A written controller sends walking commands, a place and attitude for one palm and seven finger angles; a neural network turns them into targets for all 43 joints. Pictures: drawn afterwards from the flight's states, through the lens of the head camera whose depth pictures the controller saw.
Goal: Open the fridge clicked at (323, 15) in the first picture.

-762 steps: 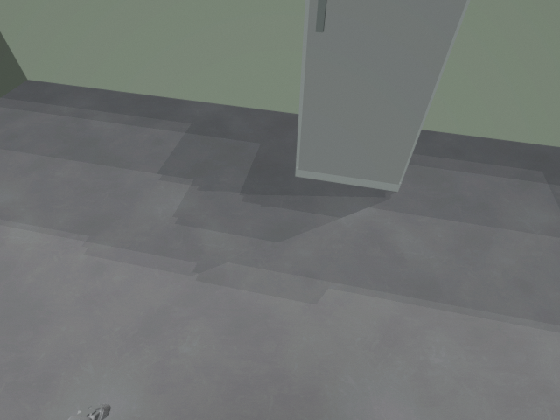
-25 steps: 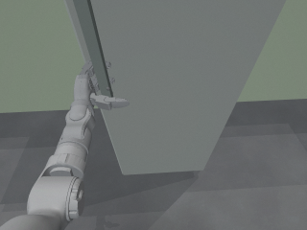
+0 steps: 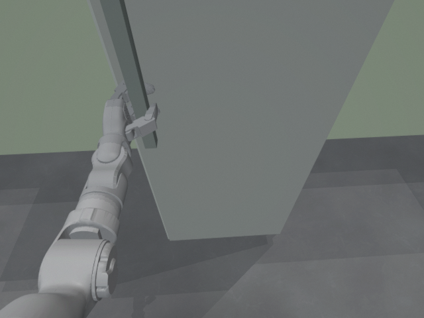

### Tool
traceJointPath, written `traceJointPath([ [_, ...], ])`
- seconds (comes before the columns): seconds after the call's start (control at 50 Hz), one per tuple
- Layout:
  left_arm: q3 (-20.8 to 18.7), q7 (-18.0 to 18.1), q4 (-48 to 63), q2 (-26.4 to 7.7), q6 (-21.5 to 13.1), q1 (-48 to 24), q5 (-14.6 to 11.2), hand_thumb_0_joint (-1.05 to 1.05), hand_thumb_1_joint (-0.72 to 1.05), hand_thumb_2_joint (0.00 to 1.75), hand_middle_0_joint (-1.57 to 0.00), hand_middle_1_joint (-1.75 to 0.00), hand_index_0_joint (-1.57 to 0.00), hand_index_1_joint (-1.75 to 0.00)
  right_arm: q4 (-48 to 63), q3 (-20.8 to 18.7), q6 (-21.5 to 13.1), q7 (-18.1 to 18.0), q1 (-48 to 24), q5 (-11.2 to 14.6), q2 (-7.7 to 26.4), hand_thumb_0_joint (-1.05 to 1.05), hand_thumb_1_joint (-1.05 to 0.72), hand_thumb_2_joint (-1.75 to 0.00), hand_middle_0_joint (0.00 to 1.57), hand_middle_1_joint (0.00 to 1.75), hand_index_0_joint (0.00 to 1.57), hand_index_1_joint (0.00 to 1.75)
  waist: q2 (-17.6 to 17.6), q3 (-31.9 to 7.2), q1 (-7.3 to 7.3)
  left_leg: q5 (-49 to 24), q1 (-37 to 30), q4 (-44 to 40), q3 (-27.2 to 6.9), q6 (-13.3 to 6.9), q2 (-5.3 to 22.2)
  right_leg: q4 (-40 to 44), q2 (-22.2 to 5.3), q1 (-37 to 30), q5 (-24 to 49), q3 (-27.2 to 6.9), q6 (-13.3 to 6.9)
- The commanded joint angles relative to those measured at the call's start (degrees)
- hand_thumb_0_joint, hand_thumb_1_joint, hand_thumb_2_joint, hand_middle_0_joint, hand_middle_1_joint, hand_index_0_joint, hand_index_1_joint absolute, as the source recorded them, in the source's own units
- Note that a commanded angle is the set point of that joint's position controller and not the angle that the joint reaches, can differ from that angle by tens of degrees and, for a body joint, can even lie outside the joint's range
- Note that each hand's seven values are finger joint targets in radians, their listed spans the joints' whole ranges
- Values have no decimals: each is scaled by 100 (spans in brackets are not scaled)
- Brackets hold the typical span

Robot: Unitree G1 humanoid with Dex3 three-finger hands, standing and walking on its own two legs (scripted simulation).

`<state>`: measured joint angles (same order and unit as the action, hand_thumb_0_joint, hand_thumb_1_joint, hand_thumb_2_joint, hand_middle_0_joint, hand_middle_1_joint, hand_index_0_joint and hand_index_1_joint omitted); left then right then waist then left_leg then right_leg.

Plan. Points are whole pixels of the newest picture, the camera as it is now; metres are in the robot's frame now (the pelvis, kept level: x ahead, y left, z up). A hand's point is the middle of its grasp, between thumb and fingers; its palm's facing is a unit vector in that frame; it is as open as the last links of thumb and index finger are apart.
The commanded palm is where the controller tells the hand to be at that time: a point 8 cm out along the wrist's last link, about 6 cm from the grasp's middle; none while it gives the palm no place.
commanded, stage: grip the handle and tug to test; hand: left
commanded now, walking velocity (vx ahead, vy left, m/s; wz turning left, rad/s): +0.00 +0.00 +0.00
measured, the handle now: (133, 66) +0.51 +0.14 +0.22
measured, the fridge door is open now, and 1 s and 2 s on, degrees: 0 0 21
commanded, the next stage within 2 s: pull the door a little, standing still in 0.72 s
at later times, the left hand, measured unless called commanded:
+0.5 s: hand (150, 119) +0.45 +0.11 +0.14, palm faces +0.04 -1.00 +0.01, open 6.1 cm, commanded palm +0.41 +0.17 +0.14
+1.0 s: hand (150, 119) +0.45 +0.11 +0.14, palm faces +0.05 -1.00 +0.01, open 6.1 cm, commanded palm +0.40 +0.17 +0.14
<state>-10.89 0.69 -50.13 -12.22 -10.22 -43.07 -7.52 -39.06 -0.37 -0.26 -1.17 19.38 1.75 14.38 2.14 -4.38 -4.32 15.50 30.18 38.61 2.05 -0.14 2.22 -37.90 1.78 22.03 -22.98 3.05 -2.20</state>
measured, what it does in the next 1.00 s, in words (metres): stands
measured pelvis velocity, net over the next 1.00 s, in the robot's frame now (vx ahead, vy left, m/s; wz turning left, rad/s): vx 0.04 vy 0.00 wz -0.01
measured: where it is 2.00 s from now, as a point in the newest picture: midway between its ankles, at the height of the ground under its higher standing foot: outside the picture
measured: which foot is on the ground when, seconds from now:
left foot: down 0.00-1.00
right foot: down 0.00-1.00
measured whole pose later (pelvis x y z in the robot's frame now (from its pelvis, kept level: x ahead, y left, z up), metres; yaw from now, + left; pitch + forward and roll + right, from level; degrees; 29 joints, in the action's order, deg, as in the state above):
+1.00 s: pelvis +0.04 +0.00 +0.01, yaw +0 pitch +7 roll +0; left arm -8.6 1.4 -26.2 -8.9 0.7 -27.9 -8.5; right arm -34.8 -0.5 3.3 -1.0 15.9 1.8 13.9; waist 1.9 -5.5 -2.3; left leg 17.4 23.6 34.6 2.8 0.2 1.8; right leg -33.5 1.5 15.6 -23.6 2.1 -2.0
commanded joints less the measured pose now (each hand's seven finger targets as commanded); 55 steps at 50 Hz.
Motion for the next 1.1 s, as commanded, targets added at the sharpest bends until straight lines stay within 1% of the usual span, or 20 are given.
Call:
traceJointPath([
  [0.0,-187,-37,1222,-1041,-391,-2760,-42,0,90,90,-45,-140,-45,-140,607,-242,-155,-42,116,19,777,0,-90,-90,20,30,20,30,-286,-1787,-41,-1257,-1699,-147,-183,-255,-250,620,72,156,2480,-212,195],
  [0.04,-179,-54,1120,-995,-375,-2706,-87,0,90,90,-45,-140,-45,-140,610,-247,-149,-49,145,20,784,0,-90,-90,20,30,20,30,-496,-1674,-60,-1177,-1605,-152,-179,-271,-255,663,74,138,2410,-196,212],
  [0.08,-284,-51,1169,-1177,-385,-2802,-60,0,90,90,-45,-140,-45,-140,609,-234,-129,-55,122,23,788,0,-90,-90,20,30,20,30,-339,-1754,-17,-1159,-1590,-178,-182,-262,-263,642,59,82,2445,-233,205],
  [0.1,-164,-69,1278,-1016,-393,-2803,-64,0,90,90,-45,-140,-45,-140,627,-238,-133,-47,103,27,760,0,-90,-90,20,30,20,30,-186,-1837,-12,-1267,-1693,-160,-170,-258,-272,621,63,79,2547,-230,191],
  [0.14,-204,-54,1252,-1014,-395,-2598,-86,0,90,90,-45,-140,-45,-140,646,-245,-129,-44,140,18,775,0,-90,-90,20,30,20,30,-326,-1878,15,-1344,-1706,-150,-179,-261,-268,615,71,10,2578,-193,190],
  [0.28,-178,-38,1528,-974,-412,-2495,-91,0,90,90,-45,-140,-45,-140,703,-259,-137,-18,70,20,765,0,-90,-90,20,30,20,30,-308,-1882,37,-1385,-1758,-160,-162,-260,-263,612,92,-2,2688,-203,199],
  [0.32,-249,-59,1682,-1002,-398,-2167,-115,0,90,90,-45,-140,-45,-140,747,-263,-146,-2,44,20,765,0,-90,-90,20,30,20,30,-238,-2000,128,-1521,-1802,-165,-135,-256,-267,586,85,-135,2859,-201,185],
  [0.36,-393,-83,1754,-1159,-368,-1769,-125,0,90,90,-45,-140,-45,-140,790,-263,-117,-5,12,31,787,0,-90,-90,20,30,20,30,-388,-1994,203,-1634,-1705,-174,-104,-265,-269,563,70,-321,3112,-217,200],
  [0.38,-177,-118,1862,-926,-328,-1768,-144,0,90,90,-45,-140,-45,-140,846,-247,-113,5,-36,39,759,0,-90,-90,20,30,20,30,-320,-1919,181,-1597,-1699,-201,-99,-259,-279,575,77,-317,3090,-205,200],
  [0.46,-302,-104,2080,-998,-188,-1363,-166,0,90,90,-45,-140,-45,-140,905,-267,-95,0,-80,50,768,0,-90,-90,20,30,20,30,-445,-1873,245,-1694,-1700,-217,-62,-272,-274,594,67,-429,3290,-206,219],
  [0.5,-228,-116,2290,-877,-99,-1182,-178,0,90,90,-45,-140,-45,-140,946,-270,-81,11,-111,55,748,0,-90,-90,20,30,20,30,-395,-1871,258,-1834,-1787,-218,-48,-271,-275,596,68,-467,3452,-200,215],
  [0.54,-343,-117,2506,-980,-29,-791,-200,0,90,90,-45,-140,-45,-140,1003,-272,-54,15,-119,43,763,0,-90,-90,20,30,20,30,-430,-1990,370,-1997,-1759,-227,-17,-265,-290,565,42,-736,3696,-199,216],
  [0.58,-153,-136,2719,-759,92,-707,-197,0,90,90,-45,-140,-45,-140,1043,-266,-35,31,-203,73,720,0,-90,-90,20,30,20,30,-265,-1894,330,-2125,-1860,-237,1,-257,-280,570,45,-660,3836,-187,218],
  [0.66,-218,-118,3024,-764,299,-191,-200,0,90,90,-45,-140,-45,-140,1121,-281,5,27,-245,67,722,0,-90,-90,20,30,20,30,-452,-1926,407,-2421,-1938,-256,7,-256,-257,548,31,-814,4201,-171,237],
  [0.7,47,-123,3326,-480,417,-160,-203,0,90,90,-45,-140,-45,-140,1168,-274,15,42,-299,77,690,0,-90,-90,20,30,20,30,-274,-1896,378,-2578,-2072,-247,10,-248,-255,554,45,-774,4198,-138,215],
  [0.8,124,-35,3693,-422,634,-87,-126,0,90,90,-45,-140,-45,-140,1178,-290,70,36,-322,47,672,0,-90,-90,20,30,20,30,-280,-1984,344,-2889,-2279,-220,-20,-250,-237,551,29,-787,4416,-137,226],
  [0.84,108,17,3508,-567,710,-635,-102,0,90,90,-45,-140,-45,-140,1069,-270,134,-15,-254,35,715,0,-90,-90,20,30,20,30,-389,-1762,185,-2808,-2215,-212,-50,-255,-233,604,30,-697,4299,-126,225],
  [0.9,153,-15,3542,-378,779,-287,-101,0,90,90,-45,-140,-45,-140,1120,-263,147,-13,-343,18,654,0,-90,-90,20,30,20,30,-250,-1911,303,-2934,-2279,-207,-40,-251,-264,571,-3,-784,4539,-140,231],
  [0.96,139,-61,3780,-353,798,213,-156,0,90,90,-45,-140,-45,-140,1215,-250,157,2,-429,16,639,0,-90,-90,20,30,20,30,-435,-2058,417,-3141,-2269,-232,-25,-249,-264,529,-54,-1082,4950,-131,258],
  [1.08,239,-148,4705,-239,775,1179,-262,0,90,90,-45,-140,-45,-140,1495,-189,119,36,-714,25,559,0,-90,-90,20,30,20,30,-412,-1972,584,-3170,-2306,-379,13,-236,-262,578,-103,-1447,5173,-126,269],
])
